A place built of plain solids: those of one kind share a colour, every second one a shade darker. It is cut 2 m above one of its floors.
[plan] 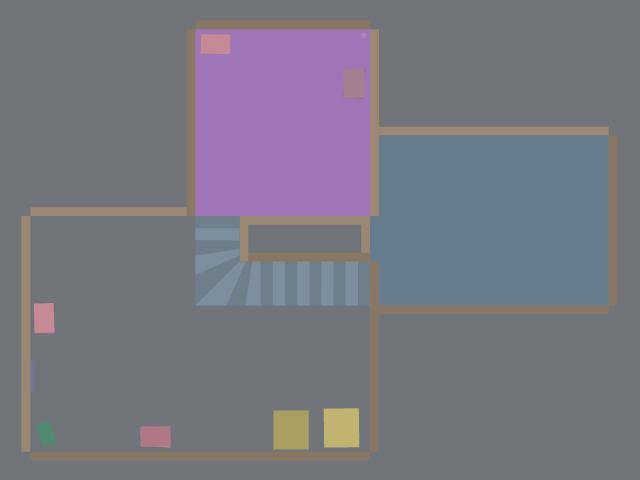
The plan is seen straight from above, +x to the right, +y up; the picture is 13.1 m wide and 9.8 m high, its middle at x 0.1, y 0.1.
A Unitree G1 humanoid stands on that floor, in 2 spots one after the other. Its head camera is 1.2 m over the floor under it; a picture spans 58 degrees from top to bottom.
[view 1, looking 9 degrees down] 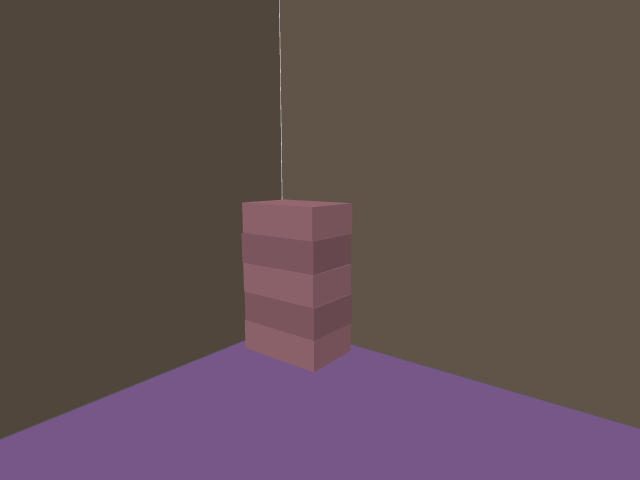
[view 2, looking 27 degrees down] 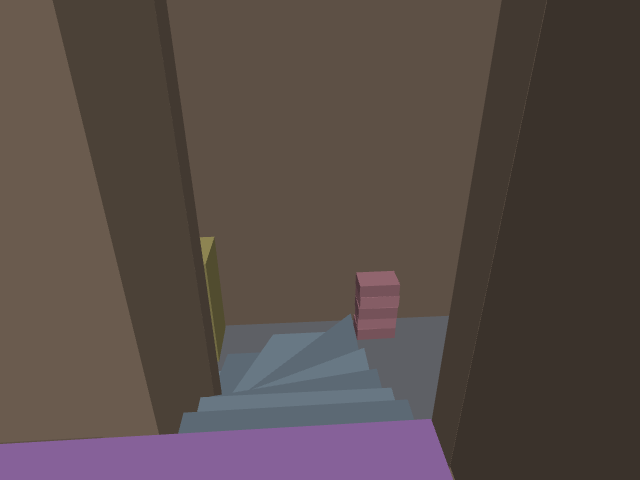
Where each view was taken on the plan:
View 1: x -0.20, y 1.99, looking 128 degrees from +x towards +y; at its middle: crate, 2.53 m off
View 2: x -1.99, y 1.59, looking -94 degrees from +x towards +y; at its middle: wall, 6.54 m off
